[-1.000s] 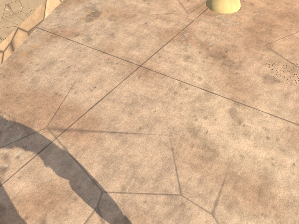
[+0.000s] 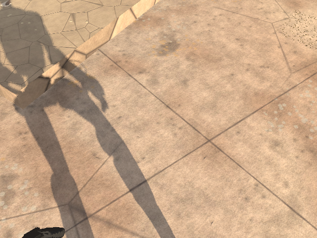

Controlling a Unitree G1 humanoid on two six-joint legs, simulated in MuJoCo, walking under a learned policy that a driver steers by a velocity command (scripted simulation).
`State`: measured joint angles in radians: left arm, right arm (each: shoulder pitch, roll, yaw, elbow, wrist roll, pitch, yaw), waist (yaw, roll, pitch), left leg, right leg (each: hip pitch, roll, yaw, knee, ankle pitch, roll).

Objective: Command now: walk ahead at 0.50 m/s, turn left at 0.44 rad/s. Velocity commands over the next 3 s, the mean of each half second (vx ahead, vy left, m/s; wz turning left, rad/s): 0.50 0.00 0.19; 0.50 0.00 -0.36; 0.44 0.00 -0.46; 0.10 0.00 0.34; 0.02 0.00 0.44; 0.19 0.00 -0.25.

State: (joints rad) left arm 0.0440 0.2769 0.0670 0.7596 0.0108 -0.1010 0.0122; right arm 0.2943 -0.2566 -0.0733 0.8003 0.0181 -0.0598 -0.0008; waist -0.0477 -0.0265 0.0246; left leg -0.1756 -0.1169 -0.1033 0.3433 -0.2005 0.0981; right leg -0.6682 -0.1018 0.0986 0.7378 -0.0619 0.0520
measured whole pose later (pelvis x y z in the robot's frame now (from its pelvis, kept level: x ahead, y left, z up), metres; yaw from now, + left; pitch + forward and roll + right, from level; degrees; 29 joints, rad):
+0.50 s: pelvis +0.28 -0.05 +0.00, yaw +5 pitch +3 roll -1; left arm 0.36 0.25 0.05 0.86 -0.01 -0.09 -0.01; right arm 0.15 -0.27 -0.05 0.71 0.00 -0.07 0.00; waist 0.07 0.04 0.00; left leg -0.67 0.11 -0.05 0.79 -0.10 0.00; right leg -0.11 0.06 -0.02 0.26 -0.20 -0.05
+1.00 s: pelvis +0.54 +0.00 +0.00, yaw -9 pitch +2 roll +2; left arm 0.17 0.30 0.08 0.73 -0.02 -0.03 -0.01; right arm 0.32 -0.27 -0.08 0.84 -0.01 -0.09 0.00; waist -0.06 -0.04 0.01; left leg -0.06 0.00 0.18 0.26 -0.22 0.01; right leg -0.72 -0.12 0.05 0.91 -0.07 0.01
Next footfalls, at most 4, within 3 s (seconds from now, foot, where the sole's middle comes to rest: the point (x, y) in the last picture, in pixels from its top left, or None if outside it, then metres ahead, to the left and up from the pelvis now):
0.18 right None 0.29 -0.15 -0.78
0.68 left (124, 220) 0.54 0.12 -0.78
1.20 right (192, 170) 0.77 -0.19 -0.78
1.66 left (168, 122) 1.06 -0.10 -0.78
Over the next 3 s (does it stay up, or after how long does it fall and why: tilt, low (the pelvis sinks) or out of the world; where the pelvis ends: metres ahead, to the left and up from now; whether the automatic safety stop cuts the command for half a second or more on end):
stays up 1.03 -0.20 -0.02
